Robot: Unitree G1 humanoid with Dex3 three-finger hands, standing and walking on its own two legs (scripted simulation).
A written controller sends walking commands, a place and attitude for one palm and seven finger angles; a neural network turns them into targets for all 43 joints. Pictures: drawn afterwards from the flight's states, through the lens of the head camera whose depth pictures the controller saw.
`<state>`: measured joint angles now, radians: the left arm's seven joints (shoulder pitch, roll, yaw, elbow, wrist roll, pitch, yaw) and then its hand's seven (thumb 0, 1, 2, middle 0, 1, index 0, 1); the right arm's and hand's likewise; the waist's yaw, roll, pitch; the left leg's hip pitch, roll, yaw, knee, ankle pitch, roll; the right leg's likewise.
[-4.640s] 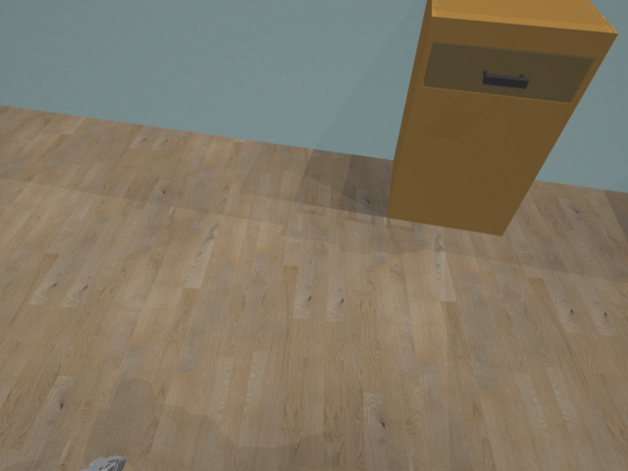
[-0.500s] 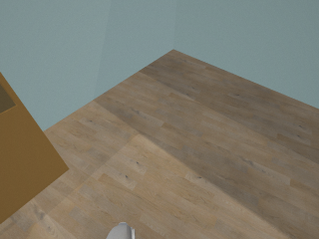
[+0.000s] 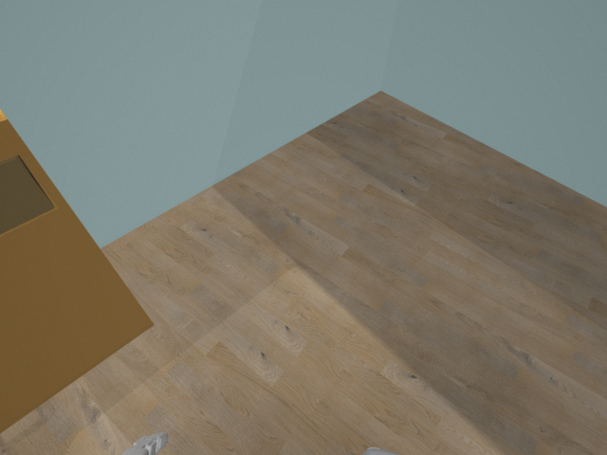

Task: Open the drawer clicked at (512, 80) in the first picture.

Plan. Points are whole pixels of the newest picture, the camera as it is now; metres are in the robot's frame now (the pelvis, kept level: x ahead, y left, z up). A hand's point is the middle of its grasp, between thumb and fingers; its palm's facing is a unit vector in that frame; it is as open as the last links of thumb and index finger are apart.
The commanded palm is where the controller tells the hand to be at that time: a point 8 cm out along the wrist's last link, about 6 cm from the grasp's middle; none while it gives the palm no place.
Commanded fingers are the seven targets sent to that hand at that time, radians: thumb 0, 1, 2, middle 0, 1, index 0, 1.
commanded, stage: turn to face it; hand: left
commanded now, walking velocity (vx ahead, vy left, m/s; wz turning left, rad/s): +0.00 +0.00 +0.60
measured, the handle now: out of the picture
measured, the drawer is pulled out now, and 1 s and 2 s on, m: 0.00 0.00 0.00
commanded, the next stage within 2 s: take the last steps up to it in 1.02 s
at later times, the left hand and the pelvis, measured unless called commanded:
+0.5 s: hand out of the picture -0.01 +0.21 -0.19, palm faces +0.37 -0.90 -0.25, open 7.4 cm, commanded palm none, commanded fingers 0.00 0.90 0.90 -0.20 -0.30 -0.20 -0.30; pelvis +0.02 -0.01 -0.01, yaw +20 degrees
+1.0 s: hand out of the picture +0.02 +0.17 -0.14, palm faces +0.57 -0.77 -0.30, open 7.4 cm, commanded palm none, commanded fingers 0.00 0.90 0.90 -0.20 -0.30 -0.20 -0.30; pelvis +0.05 -0.04 +0.00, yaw +36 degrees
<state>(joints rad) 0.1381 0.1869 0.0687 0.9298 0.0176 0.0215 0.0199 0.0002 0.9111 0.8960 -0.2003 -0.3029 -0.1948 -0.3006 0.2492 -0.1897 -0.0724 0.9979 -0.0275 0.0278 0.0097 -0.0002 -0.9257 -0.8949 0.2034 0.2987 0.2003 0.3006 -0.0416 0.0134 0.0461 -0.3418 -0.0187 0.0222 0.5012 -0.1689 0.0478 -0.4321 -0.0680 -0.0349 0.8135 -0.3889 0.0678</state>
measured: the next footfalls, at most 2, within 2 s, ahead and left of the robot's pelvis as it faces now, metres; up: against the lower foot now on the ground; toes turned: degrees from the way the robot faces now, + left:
right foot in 0.08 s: +0.07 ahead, -0.14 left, +0.00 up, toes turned +0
left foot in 0.46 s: +0.02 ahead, +0.12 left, +0.00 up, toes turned +27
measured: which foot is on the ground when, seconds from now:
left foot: down 0.00-0.08, up 0.10-0.44, down 0.46-0.84, up 0.86-1.00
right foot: up 0.00-0.06, down 0.08-0.46, up 0.48-0.82, down 0.84-1.00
